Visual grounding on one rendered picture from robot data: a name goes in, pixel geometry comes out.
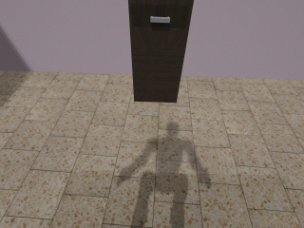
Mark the handle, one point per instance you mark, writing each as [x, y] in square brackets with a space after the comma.
[156, 19]

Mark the cabinet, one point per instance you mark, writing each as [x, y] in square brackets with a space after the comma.
[157, 56]

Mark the drawer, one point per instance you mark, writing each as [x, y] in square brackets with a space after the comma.
[142, 13]

